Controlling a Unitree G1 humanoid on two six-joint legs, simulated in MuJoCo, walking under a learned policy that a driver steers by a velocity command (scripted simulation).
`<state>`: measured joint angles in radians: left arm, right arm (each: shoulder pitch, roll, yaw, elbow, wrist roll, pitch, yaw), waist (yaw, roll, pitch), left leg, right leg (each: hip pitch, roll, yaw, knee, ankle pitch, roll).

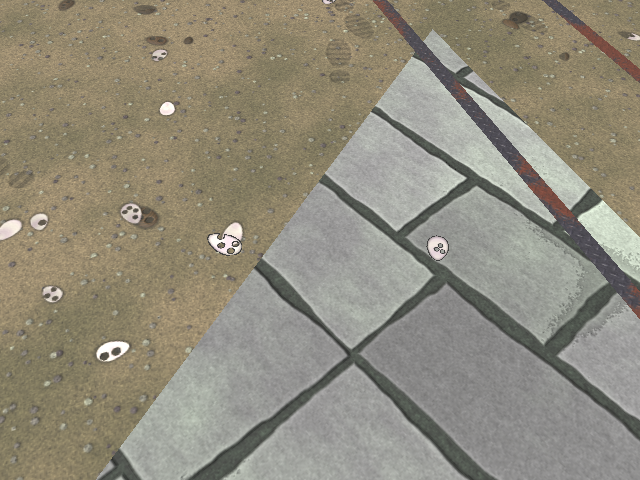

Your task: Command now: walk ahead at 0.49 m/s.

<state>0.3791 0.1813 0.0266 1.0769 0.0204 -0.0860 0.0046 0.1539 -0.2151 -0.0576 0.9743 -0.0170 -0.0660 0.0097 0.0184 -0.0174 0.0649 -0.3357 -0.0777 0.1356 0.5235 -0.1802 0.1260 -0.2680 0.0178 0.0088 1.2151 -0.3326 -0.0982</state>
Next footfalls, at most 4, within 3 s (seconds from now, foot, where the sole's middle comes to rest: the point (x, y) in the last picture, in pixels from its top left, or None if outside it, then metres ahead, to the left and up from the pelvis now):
0.42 right None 0.42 -0.10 -0.76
0.96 left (250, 416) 0.60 0.19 -0.76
1.52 right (221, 279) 0.95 0.29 -0.76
2.04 left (93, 269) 0.98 0.62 -0.76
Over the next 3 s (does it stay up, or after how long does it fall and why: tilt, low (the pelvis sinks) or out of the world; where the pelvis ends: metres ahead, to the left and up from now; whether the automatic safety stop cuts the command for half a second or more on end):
stays up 1.25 0.65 0.02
